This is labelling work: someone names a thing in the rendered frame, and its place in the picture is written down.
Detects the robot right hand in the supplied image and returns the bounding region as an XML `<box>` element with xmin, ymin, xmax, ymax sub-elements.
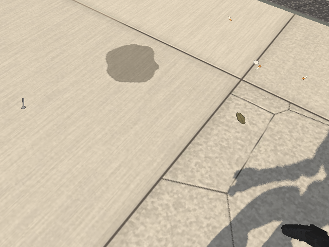
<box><xmin>281</xmin><ymin>224</ymin><xmax>329</xmax><ymax>247</ymax></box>

